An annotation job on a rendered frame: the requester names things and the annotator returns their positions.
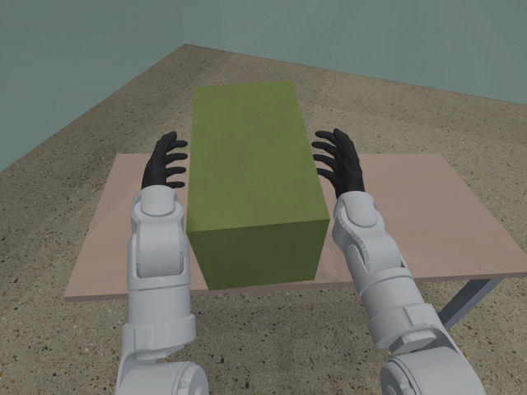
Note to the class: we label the robot right upper arm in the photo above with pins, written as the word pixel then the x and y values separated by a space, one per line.
pixel 437 371

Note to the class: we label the robot left upper arm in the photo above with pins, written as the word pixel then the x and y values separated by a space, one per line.
pixel 171 378

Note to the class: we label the left robot hand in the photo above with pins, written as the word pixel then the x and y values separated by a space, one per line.
pixel 156 172

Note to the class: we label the carton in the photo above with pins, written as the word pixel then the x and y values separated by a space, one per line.
pixel 256 212

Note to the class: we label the right robot hand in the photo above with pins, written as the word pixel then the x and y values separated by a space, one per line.
pixel 347 173

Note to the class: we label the right robot forearm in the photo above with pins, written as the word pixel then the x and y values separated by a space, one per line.
pixel 400 320

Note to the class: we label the left robot forearm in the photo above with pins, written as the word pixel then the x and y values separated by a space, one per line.
pixel 159 317

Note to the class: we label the table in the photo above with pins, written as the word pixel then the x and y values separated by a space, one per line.
pixel 443 231

